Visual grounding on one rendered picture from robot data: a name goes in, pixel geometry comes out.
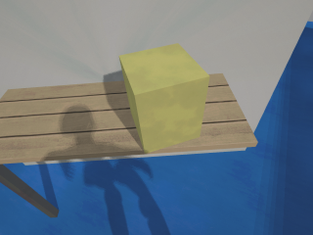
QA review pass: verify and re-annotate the carton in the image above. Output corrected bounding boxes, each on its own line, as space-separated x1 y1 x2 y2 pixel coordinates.
118 43 210 154

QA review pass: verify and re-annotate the table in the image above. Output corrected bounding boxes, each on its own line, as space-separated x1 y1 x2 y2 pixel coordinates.
0 73 258 218

